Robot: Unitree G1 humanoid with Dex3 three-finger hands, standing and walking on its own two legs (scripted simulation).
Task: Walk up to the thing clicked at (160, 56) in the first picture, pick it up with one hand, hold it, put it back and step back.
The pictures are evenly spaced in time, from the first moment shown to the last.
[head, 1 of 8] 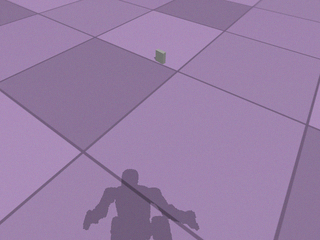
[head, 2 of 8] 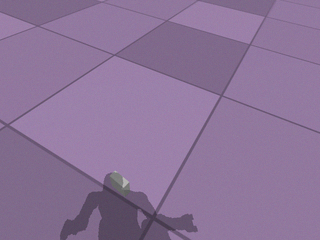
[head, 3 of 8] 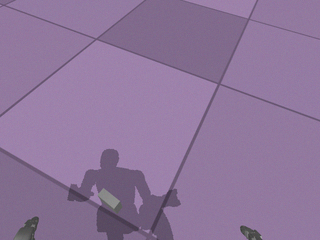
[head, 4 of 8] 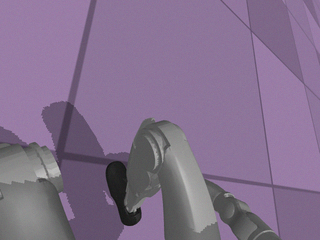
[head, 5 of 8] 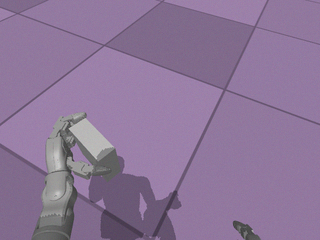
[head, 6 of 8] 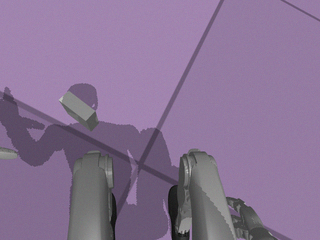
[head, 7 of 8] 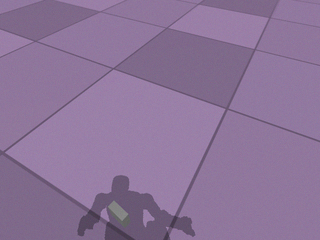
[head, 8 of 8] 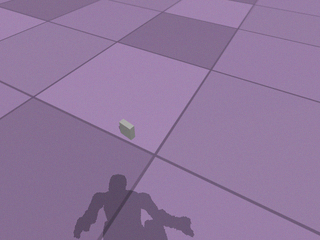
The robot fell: no
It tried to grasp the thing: yes
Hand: left
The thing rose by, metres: 0.68
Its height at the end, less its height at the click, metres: +0.00
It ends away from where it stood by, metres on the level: 0.02
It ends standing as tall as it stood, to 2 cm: yes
